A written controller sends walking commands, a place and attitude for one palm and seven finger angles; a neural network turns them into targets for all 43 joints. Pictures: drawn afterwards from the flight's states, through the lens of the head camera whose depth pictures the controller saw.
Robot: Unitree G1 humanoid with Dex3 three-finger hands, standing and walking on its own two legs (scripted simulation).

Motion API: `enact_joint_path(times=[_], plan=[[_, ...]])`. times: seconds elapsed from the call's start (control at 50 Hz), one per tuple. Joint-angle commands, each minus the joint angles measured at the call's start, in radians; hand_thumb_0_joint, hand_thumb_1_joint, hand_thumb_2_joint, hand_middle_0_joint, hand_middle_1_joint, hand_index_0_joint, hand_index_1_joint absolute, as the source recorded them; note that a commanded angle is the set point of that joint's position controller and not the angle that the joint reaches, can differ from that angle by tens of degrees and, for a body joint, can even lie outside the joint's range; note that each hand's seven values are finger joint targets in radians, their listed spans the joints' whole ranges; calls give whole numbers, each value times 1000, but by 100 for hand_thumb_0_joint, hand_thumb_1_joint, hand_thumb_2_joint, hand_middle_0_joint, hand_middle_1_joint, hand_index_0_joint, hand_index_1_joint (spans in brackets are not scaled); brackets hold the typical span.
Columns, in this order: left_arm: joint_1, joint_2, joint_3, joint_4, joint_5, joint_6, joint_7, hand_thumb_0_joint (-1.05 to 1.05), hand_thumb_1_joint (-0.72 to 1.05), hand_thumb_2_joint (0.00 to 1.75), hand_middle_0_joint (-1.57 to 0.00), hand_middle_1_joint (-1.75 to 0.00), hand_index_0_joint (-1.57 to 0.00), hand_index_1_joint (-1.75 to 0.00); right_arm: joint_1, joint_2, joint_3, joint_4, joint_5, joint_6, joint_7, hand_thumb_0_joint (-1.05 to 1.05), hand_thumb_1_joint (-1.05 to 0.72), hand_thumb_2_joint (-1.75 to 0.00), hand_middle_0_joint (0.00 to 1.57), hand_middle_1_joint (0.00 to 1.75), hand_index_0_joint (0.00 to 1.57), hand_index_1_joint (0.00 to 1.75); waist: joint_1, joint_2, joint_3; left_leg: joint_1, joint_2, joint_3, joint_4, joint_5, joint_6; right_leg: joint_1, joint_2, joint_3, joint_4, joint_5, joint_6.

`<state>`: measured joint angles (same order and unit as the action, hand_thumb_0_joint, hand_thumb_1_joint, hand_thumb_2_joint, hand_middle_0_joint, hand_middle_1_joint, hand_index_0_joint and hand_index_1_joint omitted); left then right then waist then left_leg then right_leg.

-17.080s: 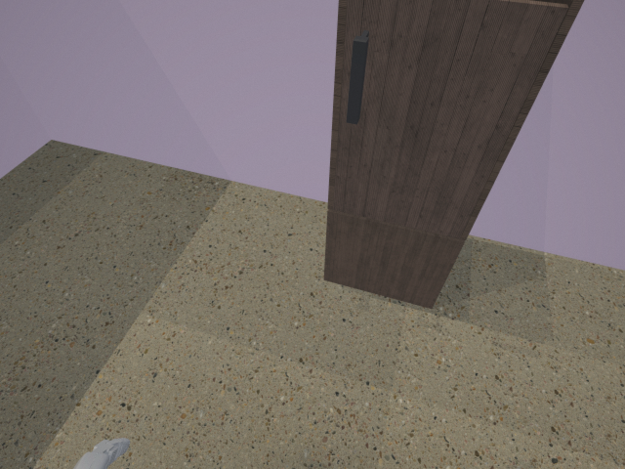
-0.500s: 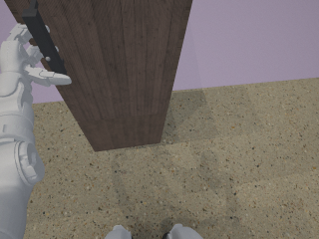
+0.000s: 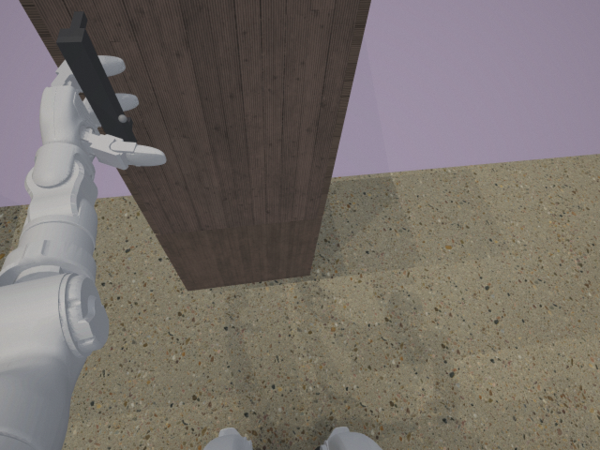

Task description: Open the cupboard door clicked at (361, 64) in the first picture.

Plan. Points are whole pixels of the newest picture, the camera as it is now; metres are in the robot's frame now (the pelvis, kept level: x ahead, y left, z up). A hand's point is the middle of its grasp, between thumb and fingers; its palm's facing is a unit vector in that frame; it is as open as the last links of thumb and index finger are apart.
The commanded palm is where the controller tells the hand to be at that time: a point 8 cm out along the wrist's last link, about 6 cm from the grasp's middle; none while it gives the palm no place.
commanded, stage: slide the fingers in behind the handle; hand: left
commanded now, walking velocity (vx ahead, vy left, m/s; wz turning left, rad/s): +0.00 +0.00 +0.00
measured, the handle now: (105, 89) +0.56 +0.22 +0.12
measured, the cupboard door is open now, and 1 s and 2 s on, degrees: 0 0 35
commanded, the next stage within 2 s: close the thumb around the handle in 0.20 s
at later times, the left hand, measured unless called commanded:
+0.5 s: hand (115, 123) +0.51 +0.20 +0.12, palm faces +0.09 -1.00 +0.01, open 12.9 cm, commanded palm +0.49 +0.24 +0.12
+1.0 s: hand (121, 117) +0.52 +0.19 +0.12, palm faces +0.07 -1.00 +0.01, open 5.9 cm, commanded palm +0.49 +0.23 +0.12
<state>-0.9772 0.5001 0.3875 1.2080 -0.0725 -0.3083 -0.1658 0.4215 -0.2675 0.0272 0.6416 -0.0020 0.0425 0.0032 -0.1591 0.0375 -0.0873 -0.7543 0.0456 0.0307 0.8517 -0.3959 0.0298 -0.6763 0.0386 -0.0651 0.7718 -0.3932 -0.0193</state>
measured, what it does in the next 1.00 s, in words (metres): stands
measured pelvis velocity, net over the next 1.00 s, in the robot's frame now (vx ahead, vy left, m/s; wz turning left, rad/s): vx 0.00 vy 0.01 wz -0.01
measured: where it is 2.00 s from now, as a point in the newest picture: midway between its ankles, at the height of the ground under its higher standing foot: outside the picture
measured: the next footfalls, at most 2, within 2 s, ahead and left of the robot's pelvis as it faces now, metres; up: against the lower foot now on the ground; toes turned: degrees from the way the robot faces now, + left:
none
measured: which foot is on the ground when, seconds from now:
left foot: down 0.00-1.00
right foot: down 0.00-1.00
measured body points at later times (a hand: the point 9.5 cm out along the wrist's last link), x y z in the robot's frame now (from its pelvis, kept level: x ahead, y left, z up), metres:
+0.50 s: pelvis +0.00 +0.00 +0.00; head +0.09 +0.01 +0.44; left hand +0.50 +0.25 +0.12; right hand -0.01 -0.27 -0.11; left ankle +0.00 +0.10 -0.70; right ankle -0.02 -0.11 -0.70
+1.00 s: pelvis +0.00 +0.01 +0.00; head +0.10 +0.02 +0.44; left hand +0.51 +0.25 +0.12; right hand -0.02 -0.26 -0.11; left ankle +0.00 +0.10 -0.70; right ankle -0.02 -0.11 -0.70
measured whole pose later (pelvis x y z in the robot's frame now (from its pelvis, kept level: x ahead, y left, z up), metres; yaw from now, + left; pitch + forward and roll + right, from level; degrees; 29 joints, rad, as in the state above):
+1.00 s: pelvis +0.00 +0.01 +0.00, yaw -1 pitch +17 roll -3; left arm -0.97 0.51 0.40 1.21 -0.08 -0.31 -0.17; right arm 0.45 -0.27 0.03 0.65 0.00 0.05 0.00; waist -0.17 0.04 -0.09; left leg -0.76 0.05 0.04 0.85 -0.40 0.04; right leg -0.68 0.04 -0.05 0.77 -0.39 -0.01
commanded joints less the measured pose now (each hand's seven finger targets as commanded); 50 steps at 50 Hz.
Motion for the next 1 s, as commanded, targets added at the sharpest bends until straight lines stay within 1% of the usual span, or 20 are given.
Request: enact_joint_path(times=[0.0, 0.06, 0.16, 0.18, 0.22, 0.28, 0.3, 0.34, 0.4, 0.58, 0.66, 0.68, 0.72, 0.74, 0.78, 0.82, 0.84, 0.88, 0.92, 0.98], plan=[[-486, 244, 20, -201, -20, -61, -5, 0, -50, 30, -30, -120, -30, -120, 173, -181, -64, -42, -3, -18, -20, 0, -90, -90, 20, 30, 20, 30, -28, 59, -428, 381, -23, -72, -56, 429, 10, 88, 26, 38, -71, 406, 7], [-484, 267, 26, -190, -16, -58, -11, 0, -50, 30, -30, -120, -30, -120, 172, -182, -61, -42, 0, -17, -23, 0, -90, -90, 20, 30, 20, 30, -27, 57, -414, 352, -24, -68, -63, 404, 10, 100, 22, 41, -73, 401, 9], [-474, 248, 18, -259, -17, -86, -13, 0, -50, 30, -30, -120, -30, -120, 170, -175, -65, -48, -4, -18, -18, 0, -90, -90, 20, 30, 20, 30, -12, 115, -479, 421, -21, -72, -54, 475, 4, 99, 25, 38, -62, 434, 6], [-456, 244, 22, -252, -22, -85, -14, 0, -50, 30, -30, -120, -30, -120, 169, -174, -65, -49, -5, -19, -16, 0, -90, -90, 20, 30, 20, 30, -4, 112, -479, 414, -23, -69, -54, 470, 3, 106, 26, 37, -62, 432, 5], [-446, 222, 6, -221, -26, -75, -17, 0, -50, 30, -30, -120, -30, -120, 169, -175, -66, -44, -2, -16, -16, 0, -90, -90, 20, 30, 20, 30, -19, 77, -444, 402, -21, -69, -57, 463, 7, 97, 27, 34, -68, 433, 8], [-435, 247, 20, -225, -26, -57, -19, 0, -50, 30, -30, -120, -30, -120, 167, -180, -67, -52, 1, -12, -18, 0, -90, -90, 20, 30, 20, 30, -12, 62, -432, 367, -25, -58, -69, 426, 11, 127, 25, 40, -76, 430, 9], [-430, 268, 40, -236, -26, -61, -18, 0, -44, 32, -30, -121, -30, -121, 168, -181, -67, -56, 1, -11, -20, 0, -90, -90, 20, 30, 20, 30, -1, 67, -438, 366, -27, -58, -66, 431, 12, 138, 25, 41, -74, 436, 6], [-425, 245, 22, -237, -23, -62, -18, 0, -33, 37, -31, -122, -31, -122, 163, -176, -67, -54, 2, -12, -19, 0, -90, -90, 20, 30, 20, 30, -7, 79, -428, 377, -26, -57, -66, 431, 11, 119, 25, 40, -77, 430, 7], [-451, 286, 42, -217, -24, -68, -17, 0, -16, 44, -32, -124, -32, -124, 162, -183, -62, -50, 2, -11, -25, 0, -90, -90, 20, 30, 20, 30, -16, 51, -385, 331, -28, -57, -73, 371, 15, 126, 24, 47, -85, 395, 7], [-531, 239, -17, -186, -19, -74, -32, 0, 34, 66, -36, -129, -36, -129, 162, -184, -60, -31, 1, -28, -29, 0, -90, -90, 20, 30, 20, 30, -50, 105, -386, 374, -19, -80, -68, 335, 7, 27, 22, 39, -85, 308, 8], [-520, 279, 32, -195, -32, -75, -26, 0, 56, 76, -38, -131, -38, -131, 171, -189, -61, -32, -5, -33, -29, 0, -90, -90, 20, 30, 20, 30, -34, 88, -460, 394, -19, -83, -58, 387, 6, 61, 23, 37, -74, 348, 8], [-490, 307, 56, -181, -30, -72, -26, 0, 62, 78, -38, -132, -38, -132, 172, -190, -59, -37, -4, -32, -30, 0, -90, -90, 20, 30, 20, 30, -18, 86, -465, 375, -21, -78, -57, 388, 6, 81, 23, 39, -71, 357, 7], [-505, 292, 32, -186, -19, -70, -24, 0, 73, 83, -39, -133, -39, -133, 174, -188, -57, -39, -4, -28, -28, 0, -90, -90, 20, 30, 20, 30, -27, 98, -443, 374, -19, -82, -58, 413, 6, 65, 23, 34, -63, 372, 7], [-498, 244, -1, -189, -15, -67, -23, 0, 79, 85, -39, -134, -39, -134, 173, -182, -59, -41, -4, -28, -24, 0, -90, -90, 20, 30, 20, 30, -34, 101, -437, 388, -19, -81, -55, 417, 5, 47, 25, 31, -65, 367, 9], [-485, 297, 37, -206, -9, -69, -16, 0, 90, 90, -40, -135, -40, -135, 178, -189, -61, -45, -7, -25, -23, 0, -90, -90, 20, 30, 20, 30, -20, 106, -452, 381, -17, -80, -56, 418, 4, 63, 25, 33, -63, 368, 7], [-487, 291, 42, -252, -15, -82, -13, 0, 90, 90, -40, -135, -40, -135, 178, -186, -65, -50, -8, -22, -22, 0, -90, -90, 20, 30, 20, 30, -11, 118, -496, 424, -15, -85, -52, 475, 0, 72, 28, 30, -56, 398, 5], [-471, 248, 18, -258, -20, -84, -14, 0, 90, 90, -40, -135, -40, -135, 173, -180, -64, -53, -6, -22, -18, 0, -90, -90, 20, 30, 20, 30, -8, 139, -492, 439, -15, -83, -52, 487, -3, 64, 31, 28, -57, 399, 3], [-465, 234, 14, -240, -29, -77, -16, 0, 90, 90, -40, -135, -40, -135, 174, -182, -65, -45, -7, -21, -16, 0, -90, -90, 20, 30, 20, 30, -18, 107, -454, 423, -12, -83, -53, 470, -3, 54, 33, 24, -63, 386, 5], [-453, 279, 55, -208, -33, -65, -8, 0, 90, 90, -40, -135, -40, -135, 178, -189, -64, -47, -4, -14, -20, 0, -90, -90, 20, 30, 20, 30, -14, 53, -429, 375, -15, -78, -63, 441, 4, 85, 32, 28, -67, 390, 7], [-473, 236, 15, -208, -21, -55, 1, 0, 90, 90, -40, -135, -40, -135, 172, -181, -63, -47, -3, -15, -19, 0, -90, -90, 20, 30, 20, 30, -22, 75, -398, 371, -17, -76, -71, 404, 2, 63, 29, 26, -72, 360, 6]])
